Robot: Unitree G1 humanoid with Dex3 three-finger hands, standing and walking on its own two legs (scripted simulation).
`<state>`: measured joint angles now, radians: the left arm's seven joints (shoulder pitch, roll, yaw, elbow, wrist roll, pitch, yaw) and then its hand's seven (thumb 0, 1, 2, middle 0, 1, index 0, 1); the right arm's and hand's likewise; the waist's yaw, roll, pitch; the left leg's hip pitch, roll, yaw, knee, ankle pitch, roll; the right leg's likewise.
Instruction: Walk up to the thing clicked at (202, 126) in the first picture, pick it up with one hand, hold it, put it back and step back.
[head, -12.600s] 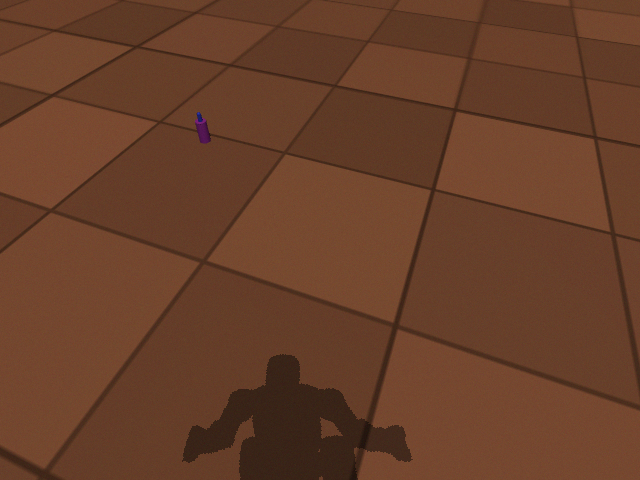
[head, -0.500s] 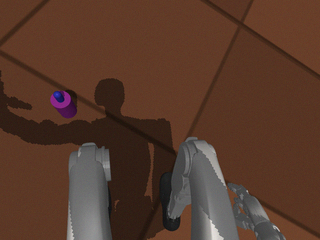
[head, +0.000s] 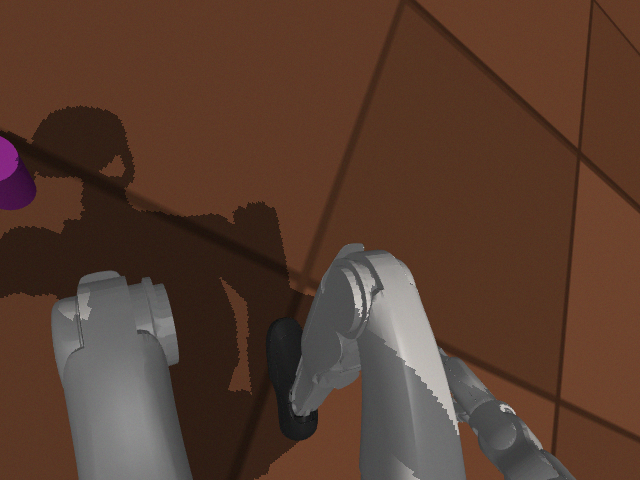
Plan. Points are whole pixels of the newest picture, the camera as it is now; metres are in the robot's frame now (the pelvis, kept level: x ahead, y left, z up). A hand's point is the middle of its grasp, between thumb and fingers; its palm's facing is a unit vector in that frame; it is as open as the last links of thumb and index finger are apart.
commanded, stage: close in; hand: left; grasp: from the side
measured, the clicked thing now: out of the picture +0.47 +0.30 -0.23
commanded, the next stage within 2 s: close in 0.70 s
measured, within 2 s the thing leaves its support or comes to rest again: leaves its support in 1.92 s
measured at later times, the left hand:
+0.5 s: hand out of the picture +0.41 +0.31 -0.20, palm faces +0.28 -0.96 -0.01, open 17.7 cm
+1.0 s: hand (1, 201) +0.42 +0.29 -0.22, palm faces +0.34 -0.94 -0.02, open 15.2 cm
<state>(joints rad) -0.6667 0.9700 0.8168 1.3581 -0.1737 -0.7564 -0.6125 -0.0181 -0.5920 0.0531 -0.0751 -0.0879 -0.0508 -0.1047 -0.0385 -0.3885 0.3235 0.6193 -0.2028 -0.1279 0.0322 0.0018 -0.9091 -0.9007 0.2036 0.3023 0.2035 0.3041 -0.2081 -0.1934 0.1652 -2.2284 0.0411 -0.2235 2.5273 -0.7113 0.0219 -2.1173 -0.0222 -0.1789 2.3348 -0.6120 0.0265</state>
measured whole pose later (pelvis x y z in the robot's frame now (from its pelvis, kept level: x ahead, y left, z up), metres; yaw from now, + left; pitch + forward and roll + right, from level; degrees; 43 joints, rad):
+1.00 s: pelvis -0.01 +0.01 -0.03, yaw -5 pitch +11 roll -19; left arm -0.65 0.90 0.55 1.53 -0.10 -1.14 -0.05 -0.02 -0.30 0.27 -0.24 -0.24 -0.23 -0.25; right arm -0.18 -0.40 0.56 0.53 -0.38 0.02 0.12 0.00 -0.91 -0.90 0.20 0.30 0.20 0.30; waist -0.25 -0.29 0.35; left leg -2.20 0.04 -0.37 2.67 -0.72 0.03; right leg -2.04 0.03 -0.28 2.37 -0.56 0.07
